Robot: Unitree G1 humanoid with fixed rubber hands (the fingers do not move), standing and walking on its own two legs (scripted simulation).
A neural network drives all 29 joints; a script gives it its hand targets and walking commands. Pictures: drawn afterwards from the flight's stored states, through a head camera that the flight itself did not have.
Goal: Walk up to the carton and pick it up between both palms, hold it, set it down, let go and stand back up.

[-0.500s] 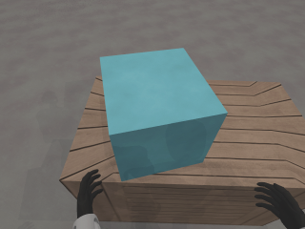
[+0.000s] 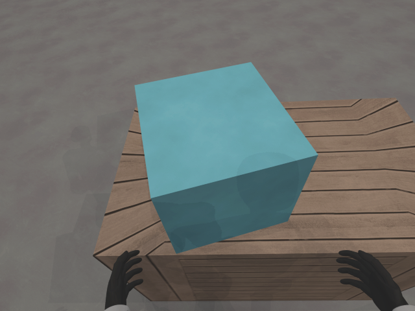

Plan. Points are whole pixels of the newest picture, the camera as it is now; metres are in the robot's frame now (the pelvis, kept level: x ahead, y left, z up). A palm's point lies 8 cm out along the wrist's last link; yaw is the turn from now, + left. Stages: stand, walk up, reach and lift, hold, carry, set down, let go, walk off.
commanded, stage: set down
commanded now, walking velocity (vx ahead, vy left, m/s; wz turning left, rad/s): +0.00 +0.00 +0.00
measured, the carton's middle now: (214, 156) +0.46 +0.03 -0.01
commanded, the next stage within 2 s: let go in 1.14 s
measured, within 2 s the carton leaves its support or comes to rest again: neither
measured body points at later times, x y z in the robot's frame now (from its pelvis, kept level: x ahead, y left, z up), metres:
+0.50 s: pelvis +0.00 +0.00 +0.01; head -0.01 +0.00 +0.46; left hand +0.17 +0.21 -0.05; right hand +0.18 -0.27 -0.05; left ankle +0.00 +0.14 -0.74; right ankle +0.00 -0.11 -0.74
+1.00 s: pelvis +0.01 +0.01 +0.01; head +0.02 +0.02 +0.46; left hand +0.17 +0.23 -0.07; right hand +0.18 -0.24 -0.07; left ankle +0.00 +0.14 -0.74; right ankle +0.00 -0.11 -0.74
